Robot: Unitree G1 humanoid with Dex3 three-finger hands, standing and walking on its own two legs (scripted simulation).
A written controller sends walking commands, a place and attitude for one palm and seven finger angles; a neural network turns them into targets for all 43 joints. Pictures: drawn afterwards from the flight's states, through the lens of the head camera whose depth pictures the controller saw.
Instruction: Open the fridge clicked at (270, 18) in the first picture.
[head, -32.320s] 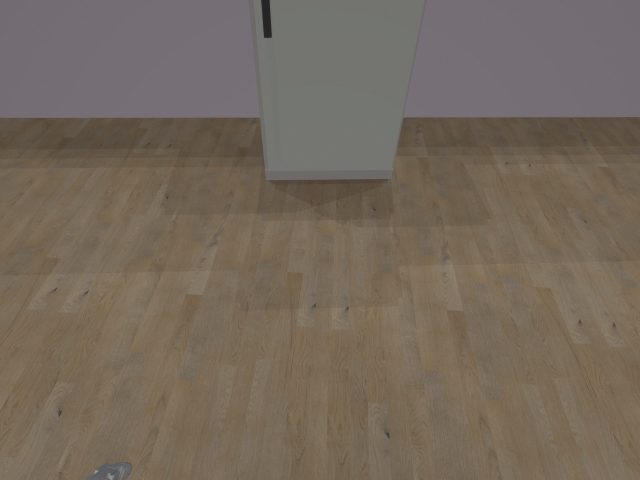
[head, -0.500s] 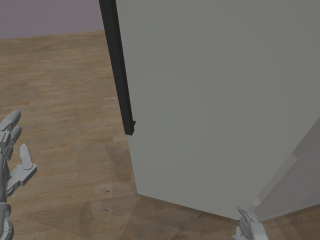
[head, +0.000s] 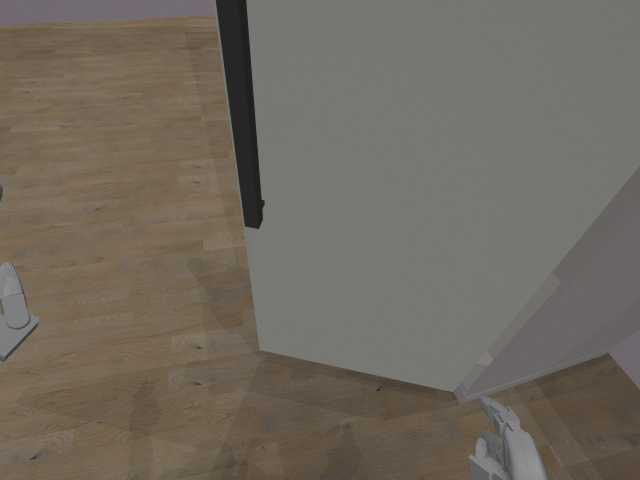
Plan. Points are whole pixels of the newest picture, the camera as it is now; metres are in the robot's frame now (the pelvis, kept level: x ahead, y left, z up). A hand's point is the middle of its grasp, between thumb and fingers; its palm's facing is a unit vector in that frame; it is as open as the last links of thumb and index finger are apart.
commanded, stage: step back with the hand held close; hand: left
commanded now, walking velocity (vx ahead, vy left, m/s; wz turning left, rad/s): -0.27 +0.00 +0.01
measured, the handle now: (246, 95) +0.56 +0.16 +0.20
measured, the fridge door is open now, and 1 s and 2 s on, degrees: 61 61 61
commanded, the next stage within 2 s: stop stepping back and stand still in 0.62 s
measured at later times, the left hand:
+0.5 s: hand out of the picture +0.09 +0.25 +0.18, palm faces +0.54 -0.69 -0.48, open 7.4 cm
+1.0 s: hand out of the picture -0.05 +0.24 +0.20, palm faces +0.49 -0.78 -0.38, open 7.4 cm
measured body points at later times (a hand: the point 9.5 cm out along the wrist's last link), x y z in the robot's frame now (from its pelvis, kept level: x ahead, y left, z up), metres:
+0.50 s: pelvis -0.09 -0.03 -0.02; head -0.09 -0.01 +0.42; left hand +0.06 +0.29 +0.20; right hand +0.08 -0.26 -0.10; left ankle +0.04 +0.09 -0.72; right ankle +0.05 -0.14 -0.73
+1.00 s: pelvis -0.23 -0.03 +0.01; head -0.24 +0.01 +0.46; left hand -0.08 +0.28 +0.22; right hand -0.09 -0.24 -0.06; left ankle -0.09 +0.08 -0.72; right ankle -0.33 -0.13 -0.69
